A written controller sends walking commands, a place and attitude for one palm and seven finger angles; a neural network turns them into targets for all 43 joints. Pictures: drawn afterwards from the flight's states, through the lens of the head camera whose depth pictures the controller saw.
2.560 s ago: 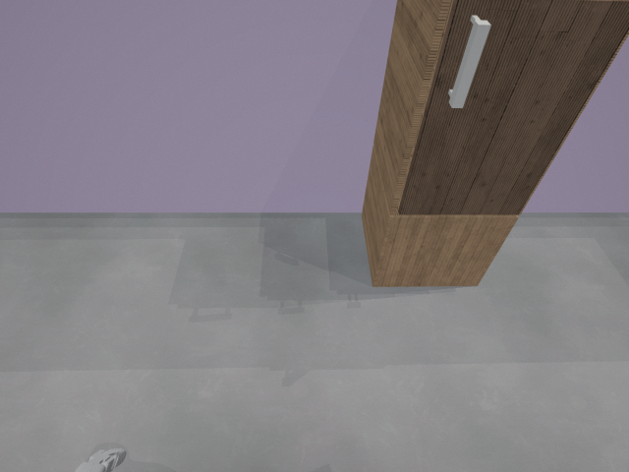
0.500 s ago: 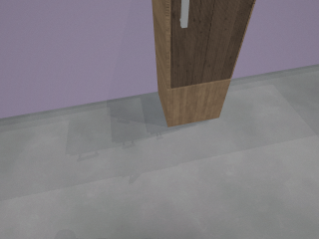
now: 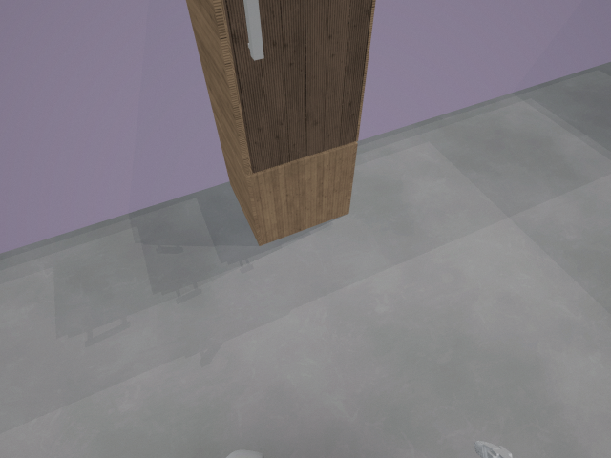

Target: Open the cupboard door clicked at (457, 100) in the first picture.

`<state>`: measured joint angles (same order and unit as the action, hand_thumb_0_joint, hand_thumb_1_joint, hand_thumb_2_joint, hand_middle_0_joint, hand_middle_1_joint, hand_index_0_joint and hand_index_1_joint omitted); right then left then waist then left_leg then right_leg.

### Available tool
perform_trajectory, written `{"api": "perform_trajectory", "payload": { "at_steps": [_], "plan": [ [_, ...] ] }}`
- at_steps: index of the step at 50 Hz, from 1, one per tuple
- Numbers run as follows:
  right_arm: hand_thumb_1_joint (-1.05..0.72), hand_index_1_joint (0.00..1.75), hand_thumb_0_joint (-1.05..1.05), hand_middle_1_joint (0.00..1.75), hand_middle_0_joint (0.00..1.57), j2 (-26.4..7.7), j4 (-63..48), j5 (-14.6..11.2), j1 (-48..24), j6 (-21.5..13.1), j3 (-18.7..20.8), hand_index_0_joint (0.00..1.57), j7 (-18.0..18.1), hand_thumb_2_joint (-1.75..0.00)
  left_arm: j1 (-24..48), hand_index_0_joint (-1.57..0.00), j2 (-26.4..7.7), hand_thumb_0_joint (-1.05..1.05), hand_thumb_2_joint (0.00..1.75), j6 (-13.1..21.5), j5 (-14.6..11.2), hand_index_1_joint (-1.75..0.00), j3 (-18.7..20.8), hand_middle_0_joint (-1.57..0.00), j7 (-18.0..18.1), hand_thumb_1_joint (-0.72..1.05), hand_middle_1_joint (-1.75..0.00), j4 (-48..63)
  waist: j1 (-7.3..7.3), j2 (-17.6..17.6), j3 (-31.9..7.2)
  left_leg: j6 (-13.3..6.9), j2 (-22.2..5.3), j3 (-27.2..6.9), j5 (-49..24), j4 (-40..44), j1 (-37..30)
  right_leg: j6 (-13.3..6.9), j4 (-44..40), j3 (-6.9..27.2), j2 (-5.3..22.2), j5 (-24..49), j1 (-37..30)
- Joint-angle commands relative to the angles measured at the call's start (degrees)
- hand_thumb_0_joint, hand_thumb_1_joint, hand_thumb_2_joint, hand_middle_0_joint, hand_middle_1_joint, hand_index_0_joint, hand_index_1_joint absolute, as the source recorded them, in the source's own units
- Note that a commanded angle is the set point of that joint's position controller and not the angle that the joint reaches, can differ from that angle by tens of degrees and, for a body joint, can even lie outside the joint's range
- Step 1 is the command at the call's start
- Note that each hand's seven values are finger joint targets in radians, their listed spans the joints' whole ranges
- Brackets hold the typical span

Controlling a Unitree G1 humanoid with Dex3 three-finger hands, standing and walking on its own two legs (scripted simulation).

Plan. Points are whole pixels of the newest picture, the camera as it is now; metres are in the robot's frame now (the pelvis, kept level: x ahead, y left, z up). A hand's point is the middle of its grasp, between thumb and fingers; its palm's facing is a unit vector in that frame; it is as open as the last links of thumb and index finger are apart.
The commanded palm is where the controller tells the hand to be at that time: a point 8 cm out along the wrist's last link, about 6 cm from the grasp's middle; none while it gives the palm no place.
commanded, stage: walk to a spot facing it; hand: left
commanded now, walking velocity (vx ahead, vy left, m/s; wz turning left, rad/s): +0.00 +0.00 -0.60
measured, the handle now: (249, 14) +0.93 +0.23 +0.13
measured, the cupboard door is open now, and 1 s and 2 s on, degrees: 0 0 0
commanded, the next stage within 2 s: turn to face it in 1.90 s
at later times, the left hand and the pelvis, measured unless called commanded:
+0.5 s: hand out of the picture +0.11 +0.21 -0.17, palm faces -0.32 -0.92 -0.23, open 7.4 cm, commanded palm none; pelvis -0.03 +0.03 -0.01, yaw -21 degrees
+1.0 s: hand (222, 440) +0.16 +0.16 -0.19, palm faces -0.51 -0.84 -0.19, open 7.4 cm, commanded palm none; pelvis +0.03 +0.00 -0.01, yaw -36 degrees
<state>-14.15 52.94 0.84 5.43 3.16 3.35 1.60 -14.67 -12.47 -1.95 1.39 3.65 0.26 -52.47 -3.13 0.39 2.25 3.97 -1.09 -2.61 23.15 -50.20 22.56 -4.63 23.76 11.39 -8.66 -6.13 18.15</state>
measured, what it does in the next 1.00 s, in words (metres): steps on the spot, turning right: left foot, then right foot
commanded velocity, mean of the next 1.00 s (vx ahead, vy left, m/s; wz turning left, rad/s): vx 0.14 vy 0.00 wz -0.60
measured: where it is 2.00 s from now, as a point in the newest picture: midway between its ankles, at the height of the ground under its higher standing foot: (430, 437)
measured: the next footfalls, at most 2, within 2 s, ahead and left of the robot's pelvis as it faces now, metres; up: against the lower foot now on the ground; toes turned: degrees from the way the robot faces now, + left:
left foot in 0.14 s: +0.02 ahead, +0.15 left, +0.00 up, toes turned -7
right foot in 0.56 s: -0.05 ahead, -0.12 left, +0.00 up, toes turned -27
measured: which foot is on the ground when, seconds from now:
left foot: up 0.00-0.12, down 0.14-0.56, up 0.58-0.98, down 1.00-1.00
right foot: down 0.00-0.14, up 0.16-0.54, down 0.56-1.00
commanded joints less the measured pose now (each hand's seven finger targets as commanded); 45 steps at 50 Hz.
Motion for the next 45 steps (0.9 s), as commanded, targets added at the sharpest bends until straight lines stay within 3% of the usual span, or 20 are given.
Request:
{"api": "perform_trajectory", "payload": {
  "at_steps": [1, 3, 5, 6, 7, 8, 10, 12, 16, 19, 23, 26, 27, 28, 29, 31, 32, 33, 36, 45],
  "plan": [
    [-0.90, 0.30, 0.00, 0.30, 0.20, -4.9, -5.4, -0.8, 1.8, -2.2, 1.2, 0.20, 0.5, -0.90, -0.5, -0.20, -12.6, 0.00, 0.90, 0.3, 0.3, -0.30, 3.2, -0.20, 0.6, 0.90, -0.30, 4.1, 0.96, 7.2, -6.9, -1.9, 1.2, -0.8, 1.6, 9.0, -1.1, -5.1, -6.4, 21.8, 16.7, 3.2, -7.8],
    [-0.90, 0.30, 0.00, 0.30, 0.20, -4.8, -5.0, -1.0, 4.5, -2.5, 1.2, 0.20, 0.6, -0.90, 1.1, -0.20, -12.9, 0.00, 0.90, 0.1, 0.3, -0.30, 3.1, -0.20, 0.5, 0.90, -0.30, 4.6, 2.09, 7.2, -7.3, -2.6, 2.5, -0.1, -0.5, 16.7, -6.6, -3.4, -6.0, 21.7, 15.2, 3.1, -5.0],
    [-0.90, 0.30, 0.00, 0.30, 0.20, -5.8, -3.5, -1.1, 10.4, -3.3, 1.5, 0.20, 1.1, -0.90, 3.6, -0.20, -12.0, 0.00, 0.90, -0.2, -0.2, -0.30, 3.0, -0.20, 0.3, 0.90, -0.30, 5.5, 4.89, 6.3, -8.8, -4.2, 1.1, -0.2, -7.3, 28.1, -20.3, 0.9, -3.0, 17.9, 11.1, -3.3, 3.9],
    [-0.90, 0.30, 0.00, 0.30, 0.20, -8.7, -3.6, -0.8, 12.2, -3.7, 2.0, 0.20, 1.5, -0.90, 4.1, -0.20, -9.6, 0.00, 0.90, -0.3, -0.5, -0.30, 2.6, -0.20, -0.1, 0.90, -0.30, 6.5, 6.38, -1.4, -8.2, -6.7, -6.9, -8.6, -2.7, 34.7, -26.4, 3.6, 4.0, 11.6, 5.4, -12.7, 13.2],
    [-0.90, 0.30, 0.00, 0.30, 0.20, -13.0, -5.3, -0.2, 8.3, -3.5, 2.8, 0.20, 1.3, -0.90, 2.2, -0.20, -6.8, 0.00, 0.90, -0.3, -0.8, -0.30, 2.3, -0.20, -0.8, 0.90, -0.30, 6.8, 4.39, -17.4, -6.0, -9.9, -20.8, -22.2, 1.6, 40.4, -25.0, 6.0, 21.1, 0.6, -0.6, -23.2, 21.1],
    [-0.90, 0.30, 0.00, 0.30, 0.20, -13.4, -7.2, -0.2, 4.6, -3.1, 2.5, 0.20, 1.3, -0.90, 3.8, -0.20, -9.5, 0.00, 0.90, -0.3, 0.1, -0.30, 3.4, -0.20, -0.9, 0.90, -0.30, 6.9, 4.02, -12.9, -2.1, -13.5, -26.7, -23.4, -1.4, 41.0, -13.5, 7.9, 33.5, -3.8, 3.9, -23.6, 19.0],
    [-0.90, 0.30, 0.00, 0.30, 0.20, -7.8, -8.7, 0.3, -2.5, -3.4, 0.9, 0.20, 1.1, -0.90, -0.5, -0.20, -10.5, 0.00, 0.90, -1.1, 1.0, -0.30, 4.6, -0.20, -1.7, 0.90, -0.30, 4.2, -0.69, -8.2, -0.3, -12.3, -18.2, -11.3, -6.7, 38.8, -4.1, 9.0, 46.5, -5.0, 5.4, -16.2, 12.9],
    [-0.90, 0.30, 0.00, 0.30, 0.20, -6.7, -8.7, 0.3, -2.3, -3.8, 0.4, 0.20, 1.0, -0.90, -1.5, -0.20, -8.5, 0.00, 0.90, -1.5, 0.8, -0.30, 3.8, -0.20, -2.4, 0.90, -0.30, 3.8, -1.01, -7.6, 0.4, -10.4, -13.4, -2.2, -13.0, 36.3, -4.0, 9.0, 50.5, -7.5, 6.6, -13.1, 13.8],
    [-0.90, 0.30, 0.00, 0.30, 0.20, -7.6, -5.4, 0.6, 8.0, -3.9, 1.2, 0.20, 0.8, -0.90, 5.2, -0.20, -6.1, 0.00, 0.90, -1.2, 0.0, -0.30, 2.4, -0.20, -2.6, 0.90, -0.30, 5.9, 4.02, -9.6, 0.7, -12.7, -14.6, -0.3, -25.4, 31.8, -17.2, 9.7, 38.9, -10.6, 9.2, -16.2, 18.4],
    [-0.90, 0.30, 0.00, 0.30, 0.20, -9.1, -3.9, 0.7, 11.2, -3.9, 2.0, 0.20, 0.6, -0.90, 8.1, -0.20, -5.1, 0.00, 0.90, -1.2, -0.3, -0.30, 1.8, -0.20, -2.6, 0.90, -0.30, 6.6, 5.59, -10.2, 0.1, -13.4, -17.5, 1.3, -30.9, 30.4, -18.9, 9.5, 29.6, -13.0, 10.9, -18.5, 14.3],
    [-0.90, 0.30, 0.00, 0.30, 0.20, -10.7, -3.3, 0.8, 11.3, -3.5, 2.8, 0.20, 0.0, -0.90, 8.1, -0.20, -4.8, 0.00, 0.90, -0.6, -0.4, -0.30, 1.5, -0.20, -2.6, 0.90, -0.30, 6.5, 5.94, -14.1, -1.6, -11.6, -18.4, 5.3, -36.0, 26.1, -17.2, 7.9, 19.1, -16.2, 9.7, -18.8, 5.6],
    [-0.90, 0.30, 0.00, 0.30, 0.20, -10.6, -3.2, 0.4, 10.8, -3.2, 3.0, 0.20, -0.3, -0.90, 2.7, -0.20, -6.9, 0.00, 0.90, 0.6, -0.3, -0.30, 2.1, -0.20, -2.3, 0.90, -0.30, 4.6, 2.75, -9.8, -5.0, -5.9, -16.5, 11.0, -31.5, 14.6, -12.3, 6.2, 3.3, -17.2, 9.1, -6.0, -7.9],
    [-0.90, 0.30, 0.00, 0.30, 0.20, -8.1, -3.5, -0.1, 12.3, -3.0, 2.5, 0.20, -0.9, -0.90, -1.0, -0.20, -11.7, 0.00, 0.90, 1.5, 0.1, -0.30, 2.8, -0.20, -1.5, 0.90, -0.30, 3.4, 1.29, 0.9, -9.0, -2.2, -14.0, 13.6, -20.7, 3.8, -2.3, 3.0, -1.5, -7.5, 17.1, 4.9, -20.2],
    [-0.90, 0.30, 0.00, 0.30, 0.20, -3.0, -6.6, 0.0, 8.8, -2.8, 0.8, 0.20, -1.1, -0.90, -4.5, -0.20, -18.2, 0.00, 0.90, 1.8, 0.3, -0.30, 4.2, -0.20, -0.4, 0.90, -0.30, 2.7, -0.77, 17.7, -8.8, 0.7, -5.9, 13.6, 11.5, -10.2, 12.3, -2.5, -2.9, 12.5, 31.3, 25.0, -23.7],
    [-0.90, 0.30, 0.00, 0.30, 0.20, -4.6, -7.8, 0.0, 5.6, -2.2, 0.8, 0.20, -0.2, -0.90, -7.0, -0.20, -17.6, 0.00, 0.90, 1.3, -0.7, -0.30, 4.3, -0.20, 0.3, 0.90, -0.30, 2.1, -2.65, 14.6, -10.4, -0.2, -6.3, 5.1, 12.7, -15.5, 13.0, -6.7, -2.4, 11.4, 32.4, 26.8, -22.1],
    [-0.90, 0.30, 0.00, 0.30, 0.20, -5.0, -7.1, 0.1, 3.2, -1.9, 1.0, 0.20, -0.6, -0.90, -1.6, -0.20, -14.2, 0.00, 0.90, 1.0, -0.5, -0.30, 3.9, -0.20, 0.6, 0.90, -0.30, 3.1, -1.24, 13.9, -5.5, -0.4, -7.7, 3.8, 7.1, -16.9, 15.7, -6.4, -6.8, 10.2, 26.9, -0.8, -16.8],
    [-0.90, 0.30, 0.00, 0.30, 0.20, -6.0, -6.5, 0.5, 2.9, -2.1, 1.3, 0.20, -1.1, -0.90, 1.0, -0.20, -12.6, 0.00, 0.90, 1.0, -0.5, -0.30, 3.3, -0.20, 0.6, 0.90, -0.30, 3.6, -0.38, 9.3, -4.1, -0.3, -7.9, 3.9, 3.6, -16.2, 13.9, -6.0, -7.3, 8.4, 25.0, -7.8, -13.9],
    [-0.90, 0.30, 0.00, 0.30, 0.20, -5.5, -5.8, 0.9, 4.0, -2.2, 1.3, 0.20, -1.6, -0.90, 2.7, -0.20, -11.8, 0.00, 0.90, 1.4, -0.3, -0.30, 2.8, -0.20, 0.5, 0.90, -0.30, 4.0, 0.99, 8.0, -3.1, 0.1, -7.7, 4.8, 1.4, -14.4, 12.7, -5.2, -7.7, 6.1, 23.5, -9.2, -11.9],
    [-0.90, 0.30, 0.00, 0.30, 0.20, -4.7, -4.9, 1.0, 4.2, -2.5, 1.4, 0.20, -2.1, -0.90, 0.9, -0.20, -11.8, 0.00, 0.90, 2.7, -0.2, -0.30, 2.5, -0.20, 0.0, 0.90, -0.30, 3.0, 1.20, 5.6, -1.8, 0.8, -6.3, 6.1, -1.8, -9.6, 11.0, -5.2, -9.0, 6.3, 21.6, -11.1, -9.6],
    [-0.90, 0.30, 0.00, 0.30, 0.20, -3.8, -7.0, 0.2, 3.5, -4.7, 1.2, 0.20, -2.3, -0.90, 0.4, -0.20, -12.6, 0.00, 0.90, 3.3, 0.2, -0.30, 2.9, -0.20, -0.4, 0.90, -0.30, 2.5, 1.62, 9.3, 0.1, -0.3, -2.6, 6.1, -1.5, 9.8, 0.9, -5.7, -8.5, 10.7, 19.9, -15.4, -4.2]
  ]
}}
